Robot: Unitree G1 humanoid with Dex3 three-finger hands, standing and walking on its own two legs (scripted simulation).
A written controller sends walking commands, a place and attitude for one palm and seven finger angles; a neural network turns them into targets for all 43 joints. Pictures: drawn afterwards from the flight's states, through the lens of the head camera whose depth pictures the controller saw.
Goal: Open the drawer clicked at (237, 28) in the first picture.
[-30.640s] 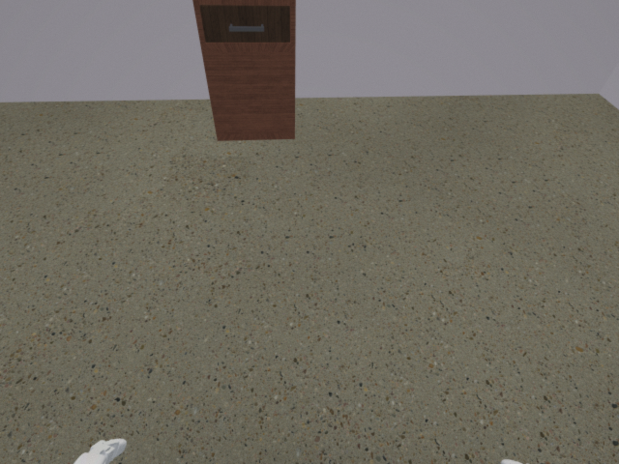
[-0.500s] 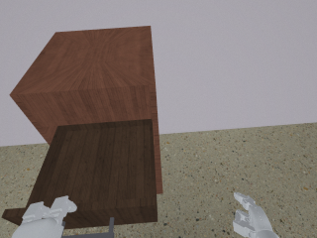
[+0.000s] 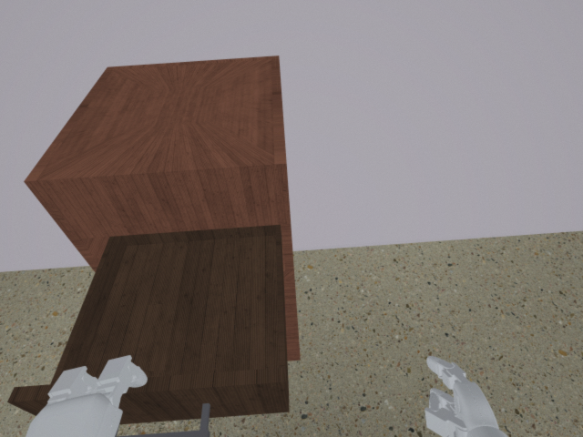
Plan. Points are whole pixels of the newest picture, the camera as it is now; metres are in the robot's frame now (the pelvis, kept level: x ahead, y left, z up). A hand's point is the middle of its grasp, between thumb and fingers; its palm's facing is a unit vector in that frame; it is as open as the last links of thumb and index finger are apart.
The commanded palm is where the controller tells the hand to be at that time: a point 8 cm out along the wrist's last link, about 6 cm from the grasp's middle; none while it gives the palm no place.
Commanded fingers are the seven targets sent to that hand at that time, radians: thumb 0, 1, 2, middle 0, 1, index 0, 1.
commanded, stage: draw the hand back to the body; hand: left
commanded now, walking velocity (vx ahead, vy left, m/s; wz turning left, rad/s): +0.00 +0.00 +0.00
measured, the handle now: (158, 427) +0.16 +0.24 -0.12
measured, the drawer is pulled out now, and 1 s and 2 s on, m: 0.30 0.30 0.30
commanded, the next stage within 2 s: step back with the hand held close in 1.56 s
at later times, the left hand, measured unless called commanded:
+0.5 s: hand (81, 399) +0.14 +0.25 +0.08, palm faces +0.05 -0.10 -0.99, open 13.8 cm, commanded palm +0.11 +0.25 +0.14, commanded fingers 0.00 -0.50 0.30 -0.30 -1.20 -0.30 -1.20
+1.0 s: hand (79, 313) +0.19 +0.23 +0.18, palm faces +0.39 -0.82 -0.41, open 11.8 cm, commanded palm +0.13 +0.27 +0.20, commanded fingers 0.00 0.31 0.64 -0.24 -0.68 -0.24 -0.68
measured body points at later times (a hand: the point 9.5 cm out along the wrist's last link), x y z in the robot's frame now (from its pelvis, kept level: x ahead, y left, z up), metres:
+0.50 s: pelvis +0.01 +0.00 +0.02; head +0.00 -0.03 +0.46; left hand +0.13 +0.25 +0.13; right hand +0.23 -0.20 -0.06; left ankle +0.00 +0.10 -0.69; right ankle -0.02 -0.11 -0.69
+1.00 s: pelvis +0.02 +0.00 +0.04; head +0.01 -0.02 +0.49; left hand +0.16 +0.27 +0.20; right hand +0.23 -0.20 -0.03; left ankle +0.00 +0.10 -0.69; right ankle -0.02 -0.11 -0.69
